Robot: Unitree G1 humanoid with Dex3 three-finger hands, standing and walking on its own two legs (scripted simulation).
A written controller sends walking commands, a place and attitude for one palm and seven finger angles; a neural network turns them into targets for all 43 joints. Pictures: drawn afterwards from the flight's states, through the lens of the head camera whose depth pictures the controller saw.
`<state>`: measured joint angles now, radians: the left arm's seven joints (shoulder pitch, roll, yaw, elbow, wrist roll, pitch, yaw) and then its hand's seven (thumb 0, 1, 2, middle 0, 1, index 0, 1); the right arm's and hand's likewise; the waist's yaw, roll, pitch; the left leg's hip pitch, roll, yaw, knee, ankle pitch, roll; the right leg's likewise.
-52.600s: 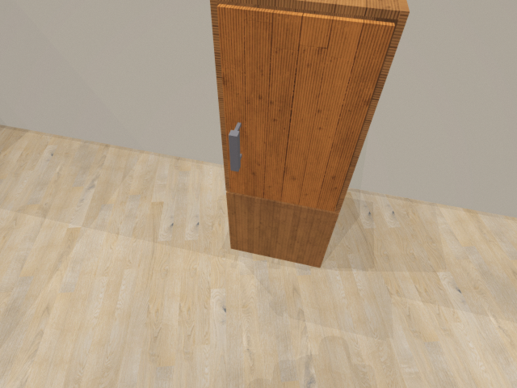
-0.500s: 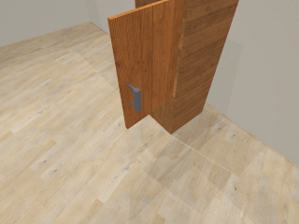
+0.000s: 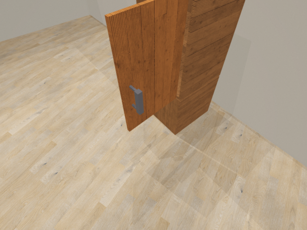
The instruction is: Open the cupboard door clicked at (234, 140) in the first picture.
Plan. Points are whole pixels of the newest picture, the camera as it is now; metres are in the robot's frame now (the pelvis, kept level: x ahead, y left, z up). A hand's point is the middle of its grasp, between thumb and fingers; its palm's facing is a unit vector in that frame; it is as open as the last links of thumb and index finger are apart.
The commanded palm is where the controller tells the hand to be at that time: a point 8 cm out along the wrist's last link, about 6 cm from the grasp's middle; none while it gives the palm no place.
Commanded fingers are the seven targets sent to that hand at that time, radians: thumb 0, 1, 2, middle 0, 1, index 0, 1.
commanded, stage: look to check the result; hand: left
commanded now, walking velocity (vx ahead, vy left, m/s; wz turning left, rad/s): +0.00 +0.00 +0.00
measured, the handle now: (136, 99) +0.64 +0.11 -0.12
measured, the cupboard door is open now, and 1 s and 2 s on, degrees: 94 94 94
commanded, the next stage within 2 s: stand and wait in 0.02 s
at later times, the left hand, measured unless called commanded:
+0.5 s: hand out of the picture +0.06 +0.22 -0.17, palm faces -0.01 -0.96 -0.29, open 7.4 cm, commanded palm none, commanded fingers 0.00 0.90 0.90 -0.20 -0.30 -0.20 -0.30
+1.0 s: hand out of the picture +0.05 +0.21 -0.17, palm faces -0.01 -0.96 -0.28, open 7.4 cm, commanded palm none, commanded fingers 0.00 0.90 0.90 -0.20 -0.30 -0.20 -0.30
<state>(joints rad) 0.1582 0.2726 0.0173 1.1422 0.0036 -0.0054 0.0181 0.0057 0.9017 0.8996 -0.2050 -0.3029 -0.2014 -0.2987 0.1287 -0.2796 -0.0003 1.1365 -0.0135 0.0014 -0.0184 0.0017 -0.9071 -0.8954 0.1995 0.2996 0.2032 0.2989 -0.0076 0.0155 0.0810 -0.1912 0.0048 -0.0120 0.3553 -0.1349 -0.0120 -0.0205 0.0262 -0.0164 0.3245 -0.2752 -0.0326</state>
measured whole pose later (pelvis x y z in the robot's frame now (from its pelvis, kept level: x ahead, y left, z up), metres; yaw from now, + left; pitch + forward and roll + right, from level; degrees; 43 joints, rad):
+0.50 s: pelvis +0.01 +0.00 +0.00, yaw -1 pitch -2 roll +1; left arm 0.17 0.26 0.02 1.13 0.00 -0.01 0.02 0.00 0.90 0.90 -0.21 -0.30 -0.20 -0.30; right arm 0.15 -0.27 0.00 1.14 -0.01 0.00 -0.02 0.00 -0.91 -0.90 0.20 0.30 0.20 0.30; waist -0.01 0.01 0.06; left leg -0.18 0.01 0.00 0.36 -0.15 -0.01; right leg -0.01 0.03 -0.01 0.32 -0.28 -0.03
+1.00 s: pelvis +0.01 +0.00 +0.00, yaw -1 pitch -2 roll +1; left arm 0.19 0.25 0.01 1.13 0.00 -0.01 0.02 0.00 0.90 0.90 -0.20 -0.30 -0.20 -0.30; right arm 0.16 -0.25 0.00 1.14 -0.01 0.00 -0.02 0.00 -0.91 -0.90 0.20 0.30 0.20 0.30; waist -0.01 0.00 0.07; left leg -0.17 0.01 0.00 0.36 -0.16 -0.02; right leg 0.00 0.03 -0.01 0.31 -0.29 -0.04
